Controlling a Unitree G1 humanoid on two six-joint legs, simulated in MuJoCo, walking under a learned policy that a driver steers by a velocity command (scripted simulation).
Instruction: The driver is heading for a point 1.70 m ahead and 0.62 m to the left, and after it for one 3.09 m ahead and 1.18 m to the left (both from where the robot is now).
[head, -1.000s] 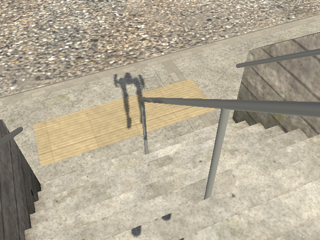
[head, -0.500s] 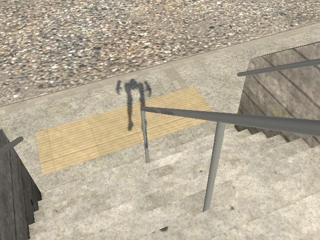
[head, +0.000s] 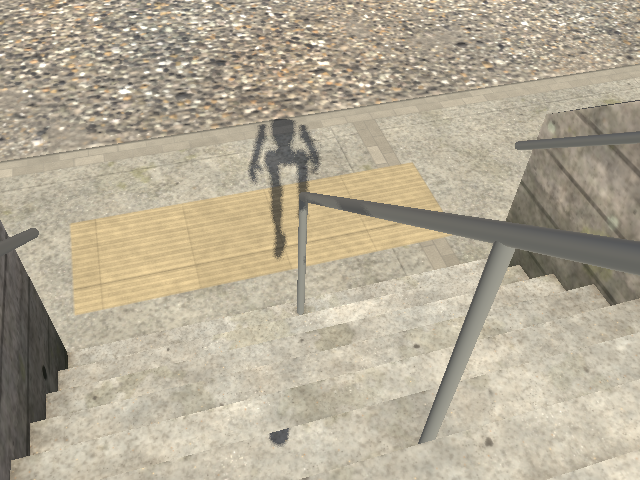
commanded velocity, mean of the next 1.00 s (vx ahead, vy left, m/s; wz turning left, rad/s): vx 0.32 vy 0.00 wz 0.26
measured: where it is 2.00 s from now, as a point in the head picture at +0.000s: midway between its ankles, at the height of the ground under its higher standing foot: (256, 466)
